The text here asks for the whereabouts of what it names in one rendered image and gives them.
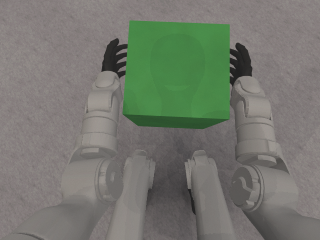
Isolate robot right hand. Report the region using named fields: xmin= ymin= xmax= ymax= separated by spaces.
xmin=229 ymin=42 xmax=253 ymax=87

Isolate robot left forearm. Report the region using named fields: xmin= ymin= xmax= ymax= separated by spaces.
xmin=60 ymin=71 xmax=123 ymax=193

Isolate right robot thigh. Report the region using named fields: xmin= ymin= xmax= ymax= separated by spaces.
xmin=184 ymin=155 xmax=237 ymax=240

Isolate robot right foot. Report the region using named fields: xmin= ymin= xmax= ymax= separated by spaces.
xmin=188 ymin=189 xmax=196 ymax=215

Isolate carton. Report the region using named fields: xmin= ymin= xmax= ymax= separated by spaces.
xmin=122 ymin=20 xmax=230 ymax=129

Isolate left robot upper arm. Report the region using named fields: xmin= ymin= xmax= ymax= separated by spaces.
xmin=0 ymin=157 xmax=124 ymax=240

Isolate robot right forearm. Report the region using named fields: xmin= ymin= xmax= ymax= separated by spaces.
xmin=229 ymin=76 xmax=299 ymax=201

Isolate robot left hand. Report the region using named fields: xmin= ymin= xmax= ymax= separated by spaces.
xmin=101 ymin=38 xmax=128 ymax=79

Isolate right robot upper arm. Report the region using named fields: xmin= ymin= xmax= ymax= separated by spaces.
xmin=229 ymin=164 xmax=320 ymax=240

